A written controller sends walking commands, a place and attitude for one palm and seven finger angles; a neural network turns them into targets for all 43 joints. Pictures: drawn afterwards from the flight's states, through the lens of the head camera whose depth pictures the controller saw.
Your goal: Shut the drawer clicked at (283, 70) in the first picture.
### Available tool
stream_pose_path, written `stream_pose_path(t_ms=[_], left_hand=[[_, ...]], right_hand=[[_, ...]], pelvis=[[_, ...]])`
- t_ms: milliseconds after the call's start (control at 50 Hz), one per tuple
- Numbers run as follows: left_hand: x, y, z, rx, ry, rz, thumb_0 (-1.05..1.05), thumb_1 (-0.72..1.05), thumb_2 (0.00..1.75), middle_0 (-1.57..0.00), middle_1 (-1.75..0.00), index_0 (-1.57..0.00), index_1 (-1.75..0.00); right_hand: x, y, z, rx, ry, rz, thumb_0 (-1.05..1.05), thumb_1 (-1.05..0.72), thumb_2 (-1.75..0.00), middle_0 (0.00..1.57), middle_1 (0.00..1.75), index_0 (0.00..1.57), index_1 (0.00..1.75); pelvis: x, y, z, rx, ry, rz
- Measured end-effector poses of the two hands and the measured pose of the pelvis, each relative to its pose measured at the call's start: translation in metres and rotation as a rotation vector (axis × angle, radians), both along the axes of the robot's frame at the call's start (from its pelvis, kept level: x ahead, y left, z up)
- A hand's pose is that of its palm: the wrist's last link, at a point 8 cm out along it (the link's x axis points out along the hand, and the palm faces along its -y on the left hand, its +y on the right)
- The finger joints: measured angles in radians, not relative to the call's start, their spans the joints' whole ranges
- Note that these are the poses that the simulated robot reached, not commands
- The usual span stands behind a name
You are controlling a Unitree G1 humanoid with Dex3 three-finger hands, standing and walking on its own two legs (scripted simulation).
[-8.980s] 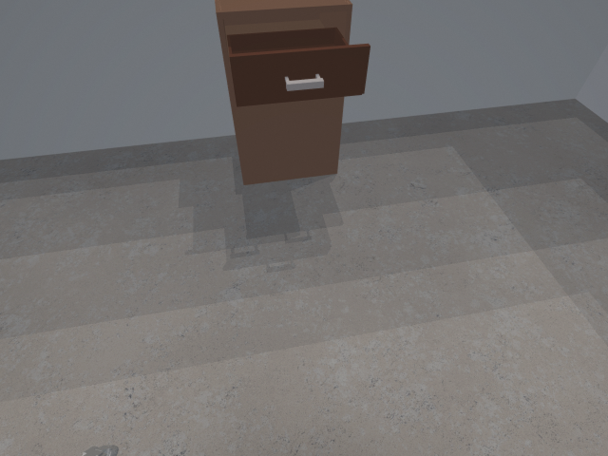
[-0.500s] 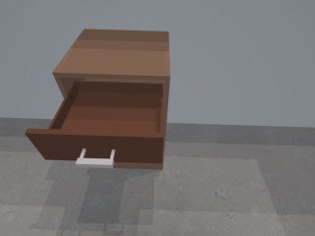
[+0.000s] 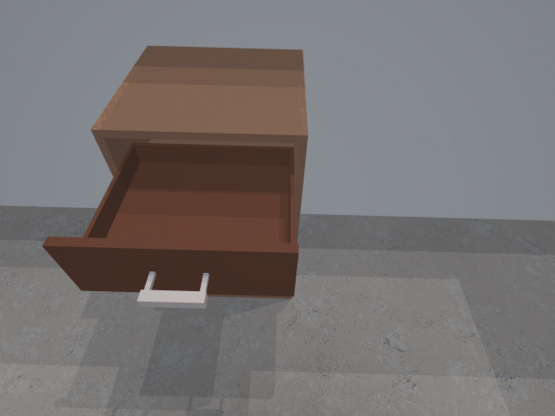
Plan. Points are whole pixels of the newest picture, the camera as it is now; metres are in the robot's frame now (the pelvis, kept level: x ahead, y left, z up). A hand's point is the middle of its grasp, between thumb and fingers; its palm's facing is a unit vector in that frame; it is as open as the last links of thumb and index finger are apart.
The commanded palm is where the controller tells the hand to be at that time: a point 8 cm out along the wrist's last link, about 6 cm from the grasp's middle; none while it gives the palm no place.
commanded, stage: shuffle to correct the standing spot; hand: left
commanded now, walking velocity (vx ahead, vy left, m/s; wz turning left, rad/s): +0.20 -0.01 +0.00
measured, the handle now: (176, 288) +0.34 +0.21 -0.08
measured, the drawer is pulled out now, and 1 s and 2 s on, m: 0.30 0.30 0.30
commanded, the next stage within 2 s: come to a stop and stand still in 0.10 s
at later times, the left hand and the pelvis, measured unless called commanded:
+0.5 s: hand out of the picture +0.11 +0.18 -0.17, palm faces +0.08 -0.96 -0.26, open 7.3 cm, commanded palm none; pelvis +0.07 -0.02 -0.01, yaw +3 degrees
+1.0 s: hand out of the picture +0.07 +0.17 -0.17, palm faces +0.03 -0.97 -0.25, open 7.3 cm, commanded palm none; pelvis +0.05 -0.02 +0.00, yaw +2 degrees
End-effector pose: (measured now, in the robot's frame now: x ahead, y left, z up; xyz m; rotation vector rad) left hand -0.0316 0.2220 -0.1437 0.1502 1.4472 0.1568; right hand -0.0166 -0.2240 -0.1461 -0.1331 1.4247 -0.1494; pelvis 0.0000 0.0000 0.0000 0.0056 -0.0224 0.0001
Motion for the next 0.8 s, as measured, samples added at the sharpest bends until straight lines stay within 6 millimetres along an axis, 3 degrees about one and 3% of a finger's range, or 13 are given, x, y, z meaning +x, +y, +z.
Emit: stream_pose_path(t_ms=[140,260,320,440,500,640,800], left_hand=[[0.012,-0.009,-0.004,0.004,0.03,0.032,0.01,0.91,0.9,-0.2,-0.3,-0.2,-0.3],[0.03,-0.009,-0.015,-0.012,0.032,0.055,0.01,0.91,0.9,-0.2,-0.3,-0.2,-0.3],[0.052,-0.008,-0.014,-0.013,0.033,0.028,0.01,0.91,0.9,-0.2,-0.3,-0.2,-0.3],[0.118,-0.001,-0.002,0.047,-0.131,0.024,0.02,0.93,0.9,-0.2,-0.3,-0.2,-0.3],[0.134,0.001,0.003,0.072,-0.183,0.027,0.01,0.93,0.9,-0.2,-0.3,-0.2,-0.3],[0.141,-0.002,0.003,0.056,-0.176,0.009,0.01,0.92,0.9,-0.2,-0.3,-0.2,-0.3],[0.126,-0.006,0.008,0.057,-0.178,-0.025,0.0,0.92,0.9,-0.2,-0.3,-0.2,-0.3]], right_hand=[[0.009,-0.003,-0.009,0.002,0.045,-0.009,0.0,-0.9,-0.9,0.2,0.3,0.2,0.3],[0.042,-0.003,-0.01,-0.027,0.01,0.0,0.0,-0.9,-0.9,0.2,0.3,0.19,0.3],[0.052,0.0,-0.007,-0.036,-0.028,-0.008,0.0,-0.91,-0.9,0.2,0.3,0.19,0.3],[0.053,0.003,-0.01,0.014,0.042,-0.003,0.0,-0.9,-0.9,0.2,0.3,0.2,0.3],[0.061,-0.002,-0.015,0.023,0.057,-0.017,0.0,-0.9,-0.9,0.2,0.3,0.2,0.3],[0.082,-0.003,-0.009,0.012,-0.01,-0.016,0.0,-0.91,-0.9,0.2,0.3,0.19,0.3],[0.089,-0.014,-0.006,0.005,-0.101,0.001,0.0,-0.91,-0.9,0.2,0.3,0.2,0.3]], pelvis=[[0.026,-0.006,-0.007,-0.012,0.009,0.006],[0.045,-0.002,-0.013,-0.01,0.01,0.009],[0.052,-0.001,-0.01,-0.005,-0.001,-0.004],[0.067,-0.011,-0.007,0.008,-0.02,0.023],[0.074,-0.015,-0.008,-0.003,-0.015,0.045],[0.064,-0.014,-0.005,0.003,-0.001,0.034],[0.051,-0.017,-0.004,0.022,-0.001,0.01]])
